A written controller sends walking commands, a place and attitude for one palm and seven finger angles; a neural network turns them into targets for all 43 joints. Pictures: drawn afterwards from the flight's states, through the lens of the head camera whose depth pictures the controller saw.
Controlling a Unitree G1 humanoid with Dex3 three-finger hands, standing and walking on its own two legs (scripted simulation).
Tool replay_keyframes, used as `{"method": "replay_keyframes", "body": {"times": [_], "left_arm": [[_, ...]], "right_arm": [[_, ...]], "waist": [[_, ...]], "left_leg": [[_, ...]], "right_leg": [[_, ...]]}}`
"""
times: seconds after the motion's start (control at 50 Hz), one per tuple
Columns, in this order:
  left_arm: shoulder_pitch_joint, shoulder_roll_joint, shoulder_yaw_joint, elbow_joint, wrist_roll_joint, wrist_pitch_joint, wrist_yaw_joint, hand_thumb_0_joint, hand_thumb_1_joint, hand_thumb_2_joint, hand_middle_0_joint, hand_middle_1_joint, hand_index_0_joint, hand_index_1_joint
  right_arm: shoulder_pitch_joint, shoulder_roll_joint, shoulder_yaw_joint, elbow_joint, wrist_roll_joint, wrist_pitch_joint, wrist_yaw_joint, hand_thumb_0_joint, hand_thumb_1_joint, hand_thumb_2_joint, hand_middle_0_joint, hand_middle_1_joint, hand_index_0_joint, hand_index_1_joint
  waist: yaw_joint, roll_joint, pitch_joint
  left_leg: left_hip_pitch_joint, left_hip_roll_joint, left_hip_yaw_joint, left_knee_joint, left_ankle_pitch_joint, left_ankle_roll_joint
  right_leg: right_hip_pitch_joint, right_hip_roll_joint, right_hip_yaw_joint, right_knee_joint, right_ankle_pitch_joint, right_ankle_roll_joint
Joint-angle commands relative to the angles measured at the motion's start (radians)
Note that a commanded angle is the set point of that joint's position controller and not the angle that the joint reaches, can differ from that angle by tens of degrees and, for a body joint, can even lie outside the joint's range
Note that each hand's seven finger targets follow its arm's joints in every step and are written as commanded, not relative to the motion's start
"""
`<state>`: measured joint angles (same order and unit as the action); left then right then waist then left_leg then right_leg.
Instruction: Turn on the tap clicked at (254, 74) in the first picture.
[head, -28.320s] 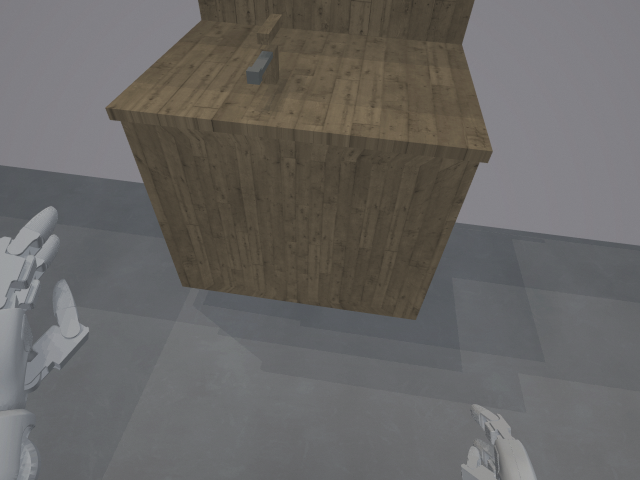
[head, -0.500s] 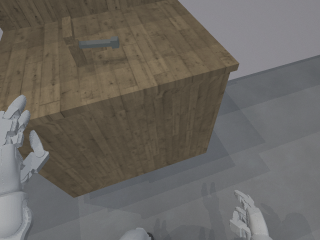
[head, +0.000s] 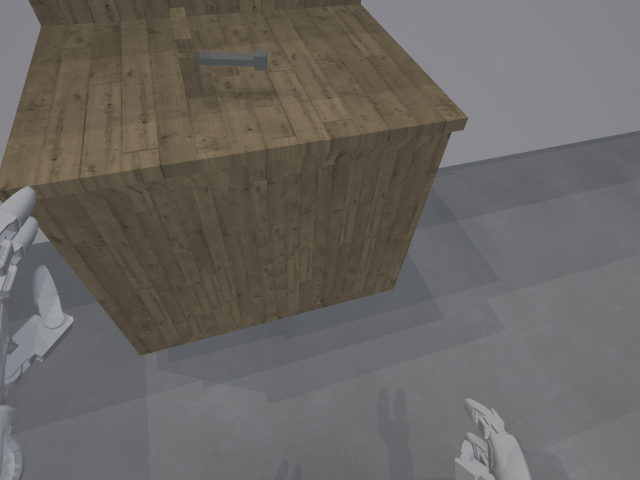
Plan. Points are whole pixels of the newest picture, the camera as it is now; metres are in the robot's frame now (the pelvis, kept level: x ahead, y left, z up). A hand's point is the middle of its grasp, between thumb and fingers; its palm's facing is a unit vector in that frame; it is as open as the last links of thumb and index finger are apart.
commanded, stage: stop stepping back and stand still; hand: left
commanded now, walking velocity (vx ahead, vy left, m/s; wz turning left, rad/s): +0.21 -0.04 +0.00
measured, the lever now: (260, 60) +0.82 +0.19 +0.10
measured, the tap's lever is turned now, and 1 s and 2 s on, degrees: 74 74 74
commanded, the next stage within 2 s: stand and check the lever's angle in 0.70 s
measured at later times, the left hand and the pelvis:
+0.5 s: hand (32, 454) +0.11 +0.23 +0.15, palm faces +0.43 -0.81 -0.40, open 7.4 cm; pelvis -0.10 -0.02 -0.01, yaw +0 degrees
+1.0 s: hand (44, 415) +0.14 +0.23 +0.15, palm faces +0.45 -0.81 -0.39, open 7.4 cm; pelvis -0.07 -0.02 -0.01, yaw +0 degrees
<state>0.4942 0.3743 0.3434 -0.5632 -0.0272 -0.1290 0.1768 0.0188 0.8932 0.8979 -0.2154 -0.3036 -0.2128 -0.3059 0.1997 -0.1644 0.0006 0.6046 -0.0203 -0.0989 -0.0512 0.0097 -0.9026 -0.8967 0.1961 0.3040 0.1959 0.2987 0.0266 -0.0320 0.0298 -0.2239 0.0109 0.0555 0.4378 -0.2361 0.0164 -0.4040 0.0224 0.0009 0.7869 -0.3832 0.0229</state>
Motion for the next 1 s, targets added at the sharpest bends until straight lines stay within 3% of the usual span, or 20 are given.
{"method": "replay_keyframes", "body": {"times": [0.0,0.08,0.1,0.12,0.14,0.16,0.26,0.36,0.38,0.42,0.48,0.58,0.62,0.64,0.66,0.74,0.78,0.82,0.9,0.98], "left_arm": [[-0.077,0.101,0.057,-0.122,-0.005,-0.027,0.018,0.000,0.900,0.900,-0.200,-0.300,-0.200,-0.300],[-0.086,0.123,0.071,-0.088,-0.009,-0.027,0.015,0.000,0.900,0.900,-0.200,-0.300,-0.200,-0.300],[-0.094,0.145,0.077,-0.099,-0.004,-0.035,0.013,0.000,0.900,0.900,-0.200,-0.300,-0.200,-0.300],[-0.101,0.189,0.103,-0.124,0.000,-0.043,0.013,0.000,0.900,0.900,-0.200,-0.300,-0.200,-0.300],[-0.143,0.224,0.128,-0.153,-0.004,-0.047,0.012,0.000,0.900,0.900,-0.200,-0.300,-0.200,-0.300],[-0.149,0.211,0.124,-0.145,-0.003,-0.054,0.010,0.000,0.900,0.900,-0.200,-0.300,-0.200,-0.300],[-0.056,0.175,0.129,-0.089,-0.017,-0.063,0.010,0.000,0.900,0.900,-0.200,-0.300,-0.200,-0.300],[-0.070,0.149,0.101,-0.069,-0.024,-0.063,0.020,0.000,0.900,0.900,-0.200,-0.300,-0.200,-0.300],[-0.074,0.150,0.103,-0.079,-0.022,-0.067,0.024,0.000,0.900,0.900,-0.200,-0.300,-0.200,-0.300],[-0.076,0.138,0.096,-0.099,-0.020,-0.071,0.033,0.000,0.900,0.900,-0.200,-0.300,-0.200,-0.300],[-0.157,0.172,0.116,-0.109,0.001,-0.075,0.032,0.000,0.900,0.900,-0.200,-0.300,-0.200,-0.300],[-0.184,0.142,0.073,-0.111,0.005,-0.062,0.025,0.000,0.900,0.900,-0.200,-0.300,-0.200,-0.300],[-0.175,0.166,0.090,-0.085,0.005,-0.063,0.015,0.000,0.900,0.900,-0.200,-0.300,-0.200,-0.300],[-0.200,0.196,0.120,-0.111,-0.001,-0.072,0.013,0.000,0.900,0.900,-0.200,-0.300,-0.200,-0.300],[-0.190,0.158,0.098,-0.068,0.000,-0.071,-0.001,0.000,0.900,0.900,-0.200,-0.300,-0.200,-0.300],[-0.074,0.168,0.152,-0.065,-0.019,-0.076,-0.004,0.000,0.900,0.900,-0.200,-0.300,-0.200,-0.300],[-0.058,0.146,0.137,-0.100,-0.024,-0.085,-0.001,0.000,0.900,0.900,-0.200,-0.300,-0.200,-0.300],[-0.070,0.132,0.119,-0.138,-0.027,-0.088,0.006,0.000,0.900,0.900,-0.200,-0.300,-0.200,-0.300],[-0.149,0.131,0.097,-0.121,-0.002,-0.068,0.012,0.000,0.900,0.900,-0.200,-0.300,-0.200,-0.300],[-0.190,0.113,0.063,-0.116,0.006,-0.069,0.013,0.000,0.900,0.900,-0.200,-0.300,-0.200,-0.300]], "right_arm": [[-0.089,-0.164,-0.065,-0.131,0.004,-0.060,-0.010,0.000,-0.900,-0.900,0.200,0.300,0.200,0.300],[-0.115,-0.160,-0.043,-0.156,0.020,-0.051,-0.011,0.000,-0.900,-0.900,0.200,0.300,0.200,0.300],[-0.117,-0.149,-0.040,-0.162,0.022,-0.046,-0.008,0.000,-0.900,-0.900,0.200,0.300,0.200,0.300],[-0.122,-0.132,-0.038,-0.167,0.020,-0.038,-0.006,0.000,-0.900,-0.900,0.200,0.300,0.200,0.300],[-0.144,-0.128,-0.029,-0.162,0.016,-0.037,-0.008,0.000,-0.900,-0.900,0.200,0.300,0.200,0.300],[-0.134,-0.134,-0.032,-0.145,0.017,-0.034,-0.004,0.000,-0.900,-0.900,0.200,0.300,0.200,0.300],[-0.095,-0.143,-0.056,-0.152,0.029,-0.005,-0.003,0.000,-0.900,-0.900,0.200,0.300,0.200,0.300],[-0.054,-0.157,-0.063,-0.147,0.030,-0.033,-0.027,0.000,-0.900,-0.900,0.200,0.300,0.200,0.300],[-0.031,-0.174,-0.064,-0.146,0.022,-0.041,-0.032,0.000,-0.900,-0.900,0.200,0.300,0.200,0.300],[-0.033,-0.198,-0.063,-0.161,0.020,-0.048,-0.035,0.000,-0.900,-0.900,0.200,0.300,0.200,0.300],[-0.043,-0.172,-0.059,-0.128,0.019,-0.076,-0.033,0.000,-0.900,-0.900,0.200,0.300,0.200,0.300],[-0.062,-0.188,-0.045,-0.123,0.017,-0.114,-0.032,0.000,-0.900,-0.900,0.200,0.300,0.200,0.300],[-0.065,-0.171,-0.053,-0.123,0.019,-0.108,-0.022,0.000,-0.900,-0.900,0.200,0.300,0.200,0.300],[-0.078,-0.158,-0.049,-0.125,0.020,-0.104,-0.016,0.000,-0.900,-0.900,0.200,0.300,0.200,0.300],[-0.066,-0.158,-0.060,-0.111,0.025,-0.096,-0.007,0.000,-0.900,-0.900,0.200,0.300,0.200,0.300],[-0.069,-0.124,-0.030,-0.134,0.027,-0.057,0.003,0.000,-0.900,-0.900,0.200,0.300,0.200,0.300],[-0.066,-0.127,-0.024,-0.144,0.021,-0.051,-0.004,0.000,-0.900,-0.900,0.200,0.300,0.200,0.300],[-0.084,-0.159,-0.034,-0.167,0.017,-0.054,-0.012,0.000,-0.900,-0.900,0.200,0.300,0.200,0.300],[-0.095,-0.145,-0.021,-0.163,0.018,-0.068,-0.021,0.000,-0.900,-0.900,0.200,0.300,0.200,0.300],[-0.080,-0.156,-0.034,-0.154,0.022,-0.088,-0.019,0.000,-0.900,-0.900,0.200,0.300,0.200,0.300]], "waist": [[-0.034,0.232,-0.132],[-0.027,0.136,-0.112],[-0.034,0.018,-0.110],[-0.041,-0.152,-0.123],[-0.025,-0.199,-0.078],[-0.025,-0.123,-0.100],[-0.047,-0.032,-0.121],[-0.054,-0.078,-0.088],[-0.062,0.024,-0.100],[-0.047,0.320,-0.059],[-0.049,0.220,0.003],[-0.025,0.139,-0.011],[-0.040,-0.121,-0.045],[-0.032,-0.165,-0.058],[-0.035,-0.124,-0.069],[-0.033,-0.102,-0.079],[-0.046,0.010,-0.121],[-0.025,0.200,-0.089],[-0.023,0.178,0.002],[-0.030,0.113,-0.098]], "left_leg": [[0.082,0.265,-0.130,-0.124,0.491,0.083],[-0.089,0.181,-0.090,-0.080,-0.101,0.048],[-0.118,0.111,-0.035,0.023,-0.213,0.013],[-0.155,0.032,-0.003,0.216,-0.215,-0.015],[-0.206,-0.003,-0.027,0.378,-0.231,-0.020],[-0.232,0.012,-0.053,0.474,-0.214,-0.022],[-0.179,0.013,-0.022,0.416,-0.136,-0.022],[0.033,0.025,0.027,0.063,-0.195,0.019],[0.082,0.032,0.002,-0.035,-0.223,0.034],[0.153,0.267,-0.330,-0.206,-0.288,0.121],[-0.043,0.311,-0.364,-0.255,-0.323,0.176],[-0.117,0.175,-0.095,0.006,-0.084,0.071],[-0.248,0.029,0.023,0.295,-0.175,0.010],[-0.265,0.000,0.022,0.423,-0.257,-0.003],[-0.217,0.016,-0.025,0.509,-0.290,-0.011],[-0.089,0.037,-0.012,0.256,-0.178,-0.008],[0.040,0.027,-0.003,0.029,-0.044,-0.009],[0.045,0.167,-0.190,-0.116,-0.007,0.039],[-0.119,0.214,-0.227,-0.211,-0.100,0.063],[-0.007,0.134,-0.095,-0.037,0.203,0.019]], "right_leg": [[0.052,-0.018,-0.001,-0.057,-0.010,0.008],[0.248,-0.040,-0.029,-0.400,0.122,0.003],[0.243,-0.113,0.042,-0.503,0.134,-0.029],[0.191,-0.270,0.287,-0.594,0.054,-0.101],[0.111,-0.362,0.395,-0.648,0.036,-0.150],[0.130,-0.375,0.362,-0.624,0.060,-0.161],[0.152,-0.297,0.176,-0.550,0.036,-0.133],[0.071,-0.262,0.167,-0.506,-0.186,-0.123],[0.070,-0.206,0.143,-0.399,-0.169,-0.107],[-0.102,-0.030,-0.059,-0.052,-0.108,-0.030],[-0.097,-0.075,-0.007,0.153,-0.066,-0.016],[0.246,-0.052,-0.077,-0.341,0.102,-0.021],[0.305,-0.265,0.301,-0.472,0.132,-0.135],[0.294,-0.359,0.414,-0.541,0.161,-0.186],[0.219,-0.358,0.406,-0.583,-0.010,-0.191],[0.189,-0.273,0.170,-0.499,0.156,-0.159],[0.187,-0.193,0.081,-0.397,0.133,-0.101],[0.137,-0.074,0.002,-0.264,0.102,-0.033],[0.201,-0.050,-0.026,-0.226,0.075,-0.006],[0.282,-0.090,0.015,-0.352,0.371,-0.023]]}}
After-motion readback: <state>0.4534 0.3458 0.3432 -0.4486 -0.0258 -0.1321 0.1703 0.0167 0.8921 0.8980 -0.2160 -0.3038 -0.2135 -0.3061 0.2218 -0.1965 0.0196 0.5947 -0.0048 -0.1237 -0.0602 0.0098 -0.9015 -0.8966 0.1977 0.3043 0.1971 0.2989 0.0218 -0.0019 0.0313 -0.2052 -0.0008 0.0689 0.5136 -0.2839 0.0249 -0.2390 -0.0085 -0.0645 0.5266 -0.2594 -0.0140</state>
